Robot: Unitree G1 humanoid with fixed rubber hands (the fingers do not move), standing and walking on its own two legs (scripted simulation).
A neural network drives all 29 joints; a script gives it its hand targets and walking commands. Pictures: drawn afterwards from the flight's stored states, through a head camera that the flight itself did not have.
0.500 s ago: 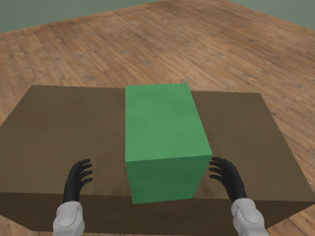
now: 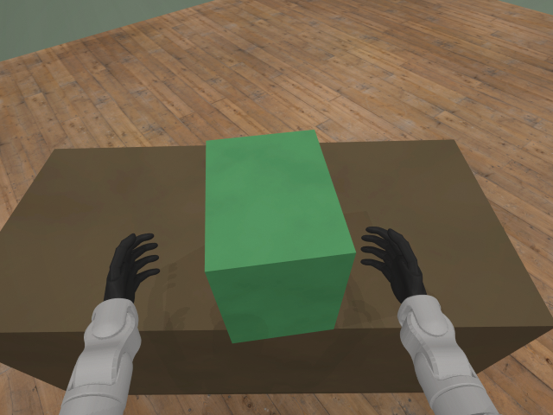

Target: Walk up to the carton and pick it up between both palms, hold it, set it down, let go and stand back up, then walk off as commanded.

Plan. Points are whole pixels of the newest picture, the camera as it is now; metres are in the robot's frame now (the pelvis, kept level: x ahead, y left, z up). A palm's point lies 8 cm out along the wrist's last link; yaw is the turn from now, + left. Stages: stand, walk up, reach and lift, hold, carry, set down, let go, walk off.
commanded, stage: reach and lift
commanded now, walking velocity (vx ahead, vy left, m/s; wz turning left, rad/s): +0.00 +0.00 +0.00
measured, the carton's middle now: (272, 238) +0.42 +0.03 -0.05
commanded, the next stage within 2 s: none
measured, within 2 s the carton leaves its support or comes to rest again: neither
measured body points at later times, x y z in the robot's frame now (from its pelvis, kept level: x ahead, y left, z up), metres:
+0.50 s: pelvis +0.01 +0.00 +0.00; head +0.03 -0.02 +0.45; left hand +0.36 +0.25 +0.12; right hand +0.42 -0.17 +0.08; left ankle -0.01 +0.11 -0.75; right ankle +0.01 -0.10 -0.75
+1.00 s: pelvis +0.00 -0.01 +0.00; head +0.03 +0.01 +0.45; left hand +0.38 +0.26 +0.13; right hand +0.47 -0.14 +0.14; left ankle -0.01 +0.11 -0.75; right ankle +0.01 -0.10 -0.75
